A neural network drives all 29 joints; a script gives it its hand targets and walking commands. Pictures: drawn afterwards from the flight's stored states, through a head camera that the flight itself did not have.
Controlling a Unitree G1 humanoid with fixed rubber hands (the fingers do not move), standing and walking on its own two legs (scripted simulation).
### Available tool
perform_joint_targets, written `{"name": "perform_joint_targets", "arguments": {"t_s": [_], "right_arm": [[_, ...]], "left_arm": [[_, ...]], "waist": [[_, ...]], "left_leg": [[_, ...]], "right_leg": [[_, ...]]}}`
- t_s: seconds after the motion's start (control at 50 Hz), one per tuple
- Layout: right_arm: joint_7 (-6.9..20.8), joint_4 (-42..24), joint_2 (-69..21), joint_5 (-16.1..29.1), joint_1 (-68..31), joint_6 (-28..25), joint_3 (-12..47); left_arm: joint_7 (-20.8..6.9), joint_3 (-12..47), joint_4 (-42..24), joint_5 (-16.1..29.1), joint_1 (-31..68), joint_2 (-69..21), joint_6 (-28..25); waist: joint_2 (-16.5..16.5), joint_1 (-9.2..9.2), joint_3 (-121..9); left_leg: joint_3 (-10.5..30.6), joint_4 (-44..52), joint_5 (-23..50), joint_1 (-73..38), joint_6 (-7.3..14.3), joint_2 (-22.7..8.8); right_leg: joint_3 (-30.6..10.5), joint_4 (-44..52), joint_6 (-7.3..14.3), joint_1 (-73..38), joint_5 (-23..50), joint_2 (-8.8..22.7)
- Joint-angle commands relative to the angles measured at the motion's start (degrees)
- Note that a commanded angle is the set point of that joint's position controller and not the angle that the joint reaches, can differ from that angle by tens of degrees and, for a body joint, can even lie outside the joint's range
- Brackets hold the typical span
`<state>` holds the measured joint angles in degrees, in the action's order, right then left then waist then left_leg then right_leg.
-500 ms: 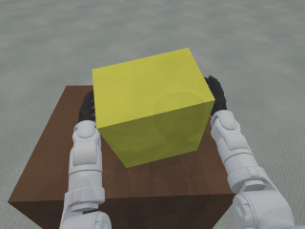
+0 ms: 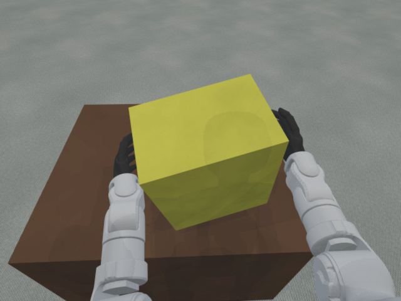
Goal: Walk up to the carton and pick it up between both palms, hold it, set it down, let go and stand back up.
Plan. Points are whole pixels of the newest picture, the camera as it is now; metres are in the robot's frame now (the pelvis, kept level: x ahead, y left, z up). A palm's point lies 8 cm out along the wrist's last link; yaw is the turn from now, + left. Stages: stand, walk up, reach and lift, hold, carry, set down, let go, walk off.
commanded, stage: set down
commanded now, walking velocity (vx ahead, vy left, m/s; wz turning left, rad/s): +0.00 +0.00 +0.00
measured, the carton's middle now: (208, 162) +0.39 +0.00 +0.05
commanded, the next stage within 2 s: none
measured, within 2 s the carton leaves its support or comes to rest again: neither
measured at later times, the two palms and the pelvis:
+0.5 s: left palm (130, 179) +0.33 +0.16 +0.07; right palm (288, 153) +0.38 -0.17 +0.09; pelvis +0.01 +0.00 +0.00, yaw +0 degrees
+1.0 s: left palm (133, 187) +0.34 +0.17 +0.03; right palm (277, 156) +0.41 -0.17 +0.05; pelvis +0.02 +0.00 +0.00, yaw +0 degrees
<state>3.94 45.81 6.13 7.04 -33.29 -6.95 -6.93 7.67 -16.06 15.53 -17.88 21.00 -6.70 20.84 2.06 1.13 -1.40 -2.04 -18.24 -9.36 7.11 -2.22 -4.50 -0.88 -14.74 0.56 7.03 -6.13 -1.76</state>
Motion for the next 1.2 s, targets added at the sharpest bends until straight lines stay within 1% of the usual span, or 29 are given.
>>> {"name": "perform_joint_targets", "arguments": {"t_s": [0.0, 0.18, 0.38, 0.6, 0.78, 0.94, 1.06, 1.18], "right_arm": [[8.9, -6.2, -16.4, -2.7, -28.8, -3.6, 14.3], [10.0, -3.5, -14.7, -2.6, -28.6, -4.4, 13.2], [10.9, -1.3, -13.3, -3.3, -30.1, -5.4, 11.6], [11.5, 4.5, -11.7, -4.0, -31.3, -6.7, 9.7], [11.9, 9.6, -10.0, -3.6, -32.5, -9.0, 9.0], [11.6, 12.5, -8.7, -3.7, -33.6, -12.2, 8.7], [10.9, 14.4, -8.6, -4.3, -33.3, -14.8, 9.0], [10.2, 15.7, -9.5, -5.4, -33.1, -16.5, 9.5]], "left_arm": [[-3.6, 22.7, -11.1, 3.4, 29.9, -25.1, -6.8], [-2.0, 22.0, -9.6, 2.6, 28.8, -26.0, -8.5], [-0.6, 20.8, -6.4, 2.5, 28.7, -26.8, -10.4], [0.7, 19.6, -3.3, 2.6, 28.6, -28.0, -12.9], [2.1, 19.2, -1.3, 3.3, 27.7, -29.2, -16.3], [3.4, 20.4, 0.9, 4.8, 25.6, -30.1, -20.6], [3.7, 21.4, 3.2, 6.1, 23.6, -30.7, -24.7], [3.3, 21.3, 6.3, 6.7, 22.6, -31.0, -28.4]], "waist": [[-5.3, -8.77, -16.8], [-5.6, -9.88, -16.2], [-4.4, -10.7, -16.1], [-4.0, -11.4, -17.3], [-4.4, -12.57, -22.0], [-4.1, -13.66, -30.0], [-3.4, -14.24, -35.7], [-2.4, -14.38, -38.0]], "left_leg": [[-1.6, 2.1, 18.7, -10.4, -1.3, 3.0], [-1.3, 1.7, 19.1, -10.5, -1.6, 2.5], [-1.3, 1.7, 18.0, -9.5, -1.2, 2.2], [-1.4, 1.2, 19.5, -8.6, -1.3, 1.9], [-1.5, -0.5, 24.3, -8.8, -1.8, 1.4], [-1.6, -3.4, 31.6, -8.8, -2.4, 0.9], [-2.2, -5.6, 36.9, -7.4, -2.9, 0.7], [-2.4, -6.7, 38.5, -5.4, -2.9, 0.7]], "right_leg": [[6.6, 0.7, 3.0, 0.1, 3.1, -2.0], [6.5, 0.8, 3.8, 2.6, 2.2, -2.1], [6.4, 1.0, 4.3, 5.0, 0.7, -2.3], [6.1, 1.2, 4.8, 7.8, 0.3, -2.6], [6.0, 1.4, 5.5, 11.1, 1.4, -3.2], [5.8, 2.4, 6.8, 14.6, 4.8, -3.6], [5.7, 3.1, 7.5, 15.6, 9.1, -3.9], [5.7, 2.5, 7.1, 15.8, 11.3, -4.0]]}}
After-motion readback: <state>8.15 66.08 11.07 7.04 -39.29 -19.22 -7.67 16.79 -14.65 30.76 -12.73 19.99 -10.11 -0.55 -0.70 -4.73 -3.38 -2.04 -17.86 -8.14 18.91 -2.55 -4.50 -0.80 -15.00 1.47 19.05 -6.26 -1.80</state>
